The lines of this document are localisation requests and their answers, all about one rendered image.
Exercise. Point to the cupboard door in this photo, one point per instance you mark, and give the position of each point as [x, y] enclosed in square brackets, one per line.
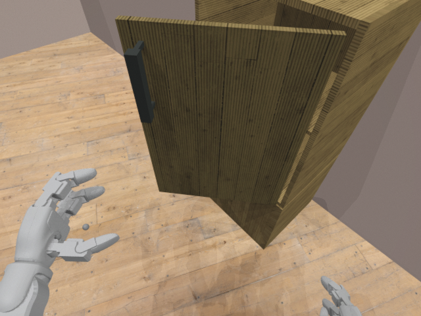
[233, 102]

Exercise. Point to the right robot hand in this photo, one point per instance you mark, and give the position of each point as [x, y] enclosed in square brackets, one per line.
[340, 297]

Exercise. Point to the handle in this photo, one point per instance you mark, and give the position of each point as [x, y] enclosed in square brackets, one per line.
[136, 71]

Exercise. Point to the left robot forearm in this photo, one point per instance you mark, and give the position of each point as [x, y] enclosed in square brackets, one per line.
[24, 289]

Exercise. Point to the left robot hand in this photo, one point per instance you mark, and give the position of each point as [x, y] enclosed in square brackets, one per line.
[36, 237]

